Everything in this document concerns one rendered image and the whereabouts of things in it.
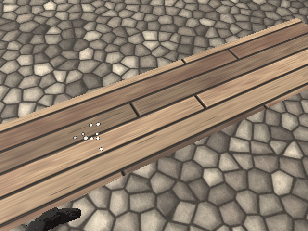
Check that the robot left hand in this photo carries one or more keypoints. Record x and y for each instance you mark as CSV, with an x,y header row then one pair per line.
x,y
52,218

